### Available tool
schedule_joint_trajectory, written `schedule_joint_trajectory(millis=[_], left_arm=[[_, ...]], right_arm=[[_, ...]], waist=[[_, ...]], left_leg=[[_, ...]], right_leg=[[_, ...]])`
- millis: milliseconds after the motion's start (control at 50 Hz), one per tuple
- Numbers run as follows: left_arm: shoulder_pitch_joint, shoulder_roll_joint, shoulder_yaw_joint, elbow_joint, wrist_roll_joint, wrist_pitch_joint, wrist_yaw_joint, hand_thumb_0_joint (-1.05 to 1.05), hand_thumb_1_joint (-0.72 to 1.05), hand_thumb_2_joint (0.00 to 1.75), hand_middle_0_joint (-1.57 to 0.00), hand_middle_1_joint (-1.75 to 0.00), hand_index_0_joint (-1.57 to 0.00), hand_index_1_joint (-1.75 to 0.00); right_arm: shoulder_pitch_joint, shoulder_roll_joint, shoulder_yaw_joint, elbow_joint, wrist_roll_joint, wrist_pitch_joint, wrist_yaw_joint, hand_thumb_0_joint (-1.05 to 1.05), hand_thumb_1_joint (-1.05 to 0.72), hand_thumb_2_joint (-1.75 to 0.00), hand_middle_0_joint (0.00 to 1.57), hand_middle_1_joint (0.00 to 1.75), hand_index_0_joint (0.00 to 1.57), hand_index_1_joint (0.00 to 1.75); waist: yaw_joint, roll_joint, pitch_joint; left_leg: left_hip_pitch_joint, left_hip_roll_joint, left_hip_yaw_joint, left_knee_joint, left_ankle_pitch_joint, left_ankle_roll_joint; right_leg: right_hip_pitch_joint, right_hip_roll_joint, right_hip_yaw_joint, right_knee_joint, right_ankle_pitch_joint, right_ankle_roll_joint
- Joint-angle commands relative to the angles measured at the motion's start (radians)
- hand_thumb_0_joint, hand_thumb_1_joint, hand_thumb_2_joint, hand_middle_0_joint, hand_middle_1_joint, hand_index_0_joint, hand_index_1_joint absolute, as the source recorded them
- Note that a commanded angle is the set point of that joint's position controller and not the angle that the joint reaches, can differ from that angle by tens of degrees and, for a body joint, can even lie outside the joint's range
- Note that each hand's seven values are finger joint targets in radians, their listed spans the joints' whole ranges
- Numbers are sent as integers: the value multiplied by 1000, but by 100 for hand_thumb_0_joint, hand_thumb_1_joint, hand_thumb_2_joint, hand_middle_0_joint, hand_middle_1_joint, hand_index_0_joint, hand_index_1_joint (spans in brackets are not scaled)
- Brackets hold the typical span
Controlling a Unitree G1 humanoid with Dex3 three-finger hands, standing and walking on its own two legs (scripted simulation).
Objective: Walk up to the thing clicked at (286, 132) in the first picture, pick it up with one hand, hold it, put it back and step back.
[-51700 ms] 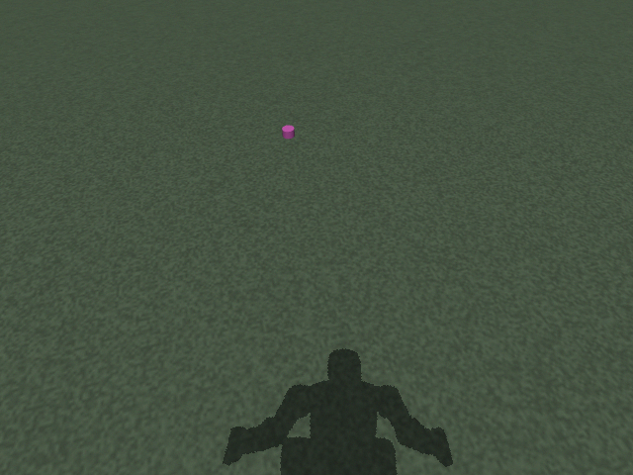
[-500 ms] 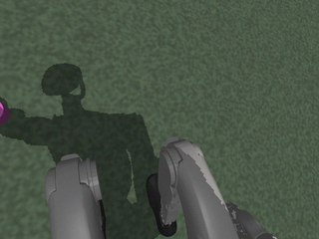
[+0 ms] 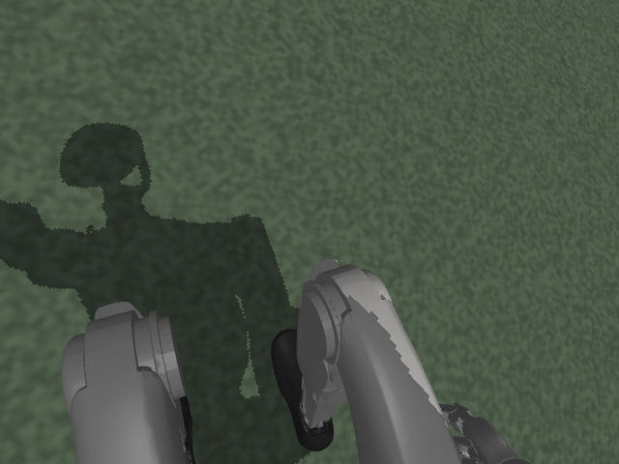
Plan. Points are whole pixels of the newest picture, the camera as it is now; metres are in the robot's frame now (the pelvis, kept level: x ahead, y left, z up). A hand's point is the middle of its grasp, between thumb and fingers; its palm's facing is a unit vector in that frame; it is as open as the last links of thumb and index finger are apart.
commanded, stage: home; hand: left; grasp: from above
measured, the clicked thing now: out of the picture +0.47 +0.40 -0.30
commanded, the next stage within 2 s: none
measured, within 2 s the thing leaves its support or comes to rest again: neither
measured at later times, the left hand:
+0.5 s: hand out of the picture +0.38 +0.38 -0.04, palm faces -0.30 -0.52 -0.80, open 11.2 cm
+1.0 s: hand out of the picture +0.25 +0.28 +0.18, palm faces +0.15 -0.91 -0.37, open 7.5 cm
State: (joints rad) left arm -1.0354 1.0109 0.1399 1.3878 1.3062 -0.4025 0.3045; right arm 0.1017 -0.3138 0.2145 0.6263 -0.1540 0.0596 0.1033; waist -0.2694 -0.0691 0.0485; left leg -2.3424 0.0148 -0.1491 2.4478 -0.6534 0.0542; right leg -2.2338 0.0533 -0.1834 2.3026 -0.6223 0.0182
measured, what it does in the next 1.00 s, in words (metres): rises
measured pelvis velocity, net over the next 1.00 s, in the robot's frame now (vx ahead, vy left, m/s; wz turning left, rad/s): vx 0.03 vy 0.00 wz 0.18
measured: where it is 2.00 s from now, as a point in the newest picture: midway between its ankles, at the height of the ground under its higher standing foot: (245, 436)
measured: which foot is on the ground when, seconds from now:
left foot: down 0.00-1.00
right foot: down 0.00-1.00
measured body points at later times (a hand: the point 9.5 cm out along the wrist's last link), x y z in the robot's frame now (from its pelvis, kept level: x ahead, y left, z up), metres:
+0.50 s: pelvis +0.01 +0.00 +0.08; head +0.23 +0.10 +0.45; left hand +0.39 +0.41 +0.01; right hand +0.13 -0.26 -0.03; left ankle +0.08 +0.11 -0.29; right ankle +0.12 -0.11 -0.29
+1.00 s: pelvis +0.03 +0.00 +0.27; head +0.15 +0.05 +0.70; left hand +0.24 +0.33 +0.20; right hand +0.27 -0.20 +0.18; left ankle +0.08 +0.11 -0.29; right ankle +0.12 -0.11 -0.29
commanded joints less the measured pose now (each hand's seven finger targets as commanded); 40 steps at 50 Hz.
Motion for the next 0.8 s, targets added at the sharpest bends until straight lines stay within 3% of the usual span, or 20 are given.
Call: schedule_joint_trajectory(millis=[0,40,80,140,200,240,280,340,360,400,420,480,500,540,560,600,620,660,720,780], left_arm=[[-351,393,82,-114,2,108,109,0,-51,97,-9,-99,-10,-98],[-339,390,65,-109,-19,145,90,0,-52,97,-8,-99,-9,-98],[-290,405,74,-104,-43,177,56,0,-36,85,-23,-83,-21,-82],[-217,396,85,-136,-113,209,-27,0,-16,86,-23,-60,-21,-62],[-105,356,100,-209,-185,224,-132,0,-5,82,-22,-53,-20,-55],[-30,322,127,-306,-260,227,-201,0,5,74,-19,-44,-18,-45],[19,269,132,-502,-362,223,-277,0,15,69,-18,-36,-17,-37],[147,211,164,-847,-547,227,-370,0,33,64,-16,-26,-15,-26],[232,183,173,-867,-598,240,-387,0,41,64,-15,-24,-15,-24],[336,130,196,-965,-691,259,-399,0,49,67,-16,-24,-16,-24],[349,133,226,-994,-723,272,-393,0,57,73,-17,-25,-17,-25],[383,70,231,-1064,-795,306,-360,0,74,81,-18,-27,-18,-27],[457,-2,204,-991,-816,327,-352,0,76,82,-19,-28,-19,-28],[529,-131,116,-1011,-857,356,-347,0,72,80,-18,-27,-18,-27],[550,-126,125,-1031,-875,377,-342,0,74,81,-18,-27,-18,-27],[618,-170,95,-1076,-918,422,-345,0,70,79,-18,-27,-18,-27],[636,-196,75,-1126,-943,439,-348,0,78,84,-19,-29,-19,-29],[657,-238,62,-1191,-1009,469,-343,0,84,88,-20,-30,-20,-30],[740,-287,79,-1202,-1097,500,-324,0,89,90,-20,-30,-20,-30],[795,-305,93,-1250,-1152,530,-294,0,90,90,-20,-30,-20,-30]], right_arm=[[206,-282,-89,-5,8,-22,-12,0,-91,-90,20,30,20,30],[207,-279,-92,-8,16,-30,-12,0,-91,-90,20,30,20,30],[208,-279,-104,-15,26,-36,-14,0,-88,-89,20,30,20,30],[232,-272,-122,-21,39,-35,-8,0,-89,-90,20,30,20,30],[261,-273,-139,-22,47,-28,-5,0,-89,-90,20,30,20,30],[279,-282,-160,-19,52,-19,-8,0,-89,-90,20,30,20,30],[294,-282,-189,-26,63,-16,-17,0,-89,-90,20,30,20,30],[283,-260,-230,-49,89,-16,-34,0,-90,-90,20,30,20,30],[272,-258,-240,-42,99,-16,-42,0,-90,-90,20,30,20,30],[250,-232,-251,-52,121,-16,-49,0,-90,-90,20,30,20,30],[235,-227,-256,-53,132,-14,-54,0,-90,-90,20,30,20,30],[188,-198,-259,-68,158,-15,-65,0,-90,-90,20,30,20,30],[169,-190,-260,-66,161,-18,-68,0,-90,-90,20,30,20,30],[148,-177,-266,-69,169,-34,-73,0,-90,-90,20,30,20,30],[143,-181,-272,-72,172,-44,-76,0,-90,-90,20,30,20,30],[131,-176,-278,-91,177,-63,-80,0,-90,-90,20,30,20,30],[121,-172,-278,-106,183,-73,-84,0,-90,-90,20,30,20,30],[100,-157,-278,-130,189,-94,-97,0,-90,-90,20,30,20,30],[61,-139,-264,-144,199,-127,-118,0,-90,-90,20,30,20,30],[44,-116,-256,-161,204,-151,-137,0,-90,-90,20,30,20,30]], waist=[[24,535,-758],[21,521,-755],[40,501,-754],[51,448,-777],[63,412,-787],[85,429,-808],[107,457,-897],[159,499,-1056],[172,469,-1015],[184,434,-976],[197,417,-969],[205,401,-915],[198,362,-836],[180,344,-771],[193,336,-773],[195,318,-758],[189,323,-760],[175,286,-738],[171,250,-674],[188,251,-659]], left_leg=[[611,5,28,-303,150,-27],[584,3,32,-300,140,-23],[561,-1,34,-309,125,-20],[548,-4,41,-318,143,-14],[566,-6,47,-333,179,-17],[618,-10,49,-354,221,-28],[712,-9,49,-383,276,-35],[850,-4,51,-453,334,-35],[853,-5,47,-481,331,-36],[848,-2,40,-537,291,-29],[863,-1,27,-558,277,-28],[905,8,-13,-668,176,-26],[906,13,-24,-703,147,-25],[935,21,-29,-772,98,-25],[960,22,-24,-794,91,-24],[1004,23,-15,-844,82,-25],[1027,21,-17,-876,61,-26],[1052,19,-7,-918,21,-24],[1082,10,-11,-985,-16,-23],[1142,4,3,-1044,4,-24]], right_leg=[[246,28,-26,-187,144,-60],[266,28,-17,-195,143,-57],[279,25,-9,-199,134,-55],[343,23,3,-225,144,-49],[385,20,2,-254,158,-53],[396,17,3,-269,176,-64],[428,14,12,-293,211,-69],[497,11,36,-342,253,-70],[480,7,46,-357,248,-73],[484,9,60,-386,223,-71],[474,7,65,-399,206,-73],[500,3,69,-458,146,-66],[492,2,68,-480,123,-63],[518,0,70,-524,100,-58],[544,0,76,-551,97,-57],[608,-2,80,-610,95,-55],[644,-3,83,-634,92,-54],[705,-2,90,-703,76,-48],[775,-4,106,-775,58,-46],[861,-6,128,-852,60,-50]])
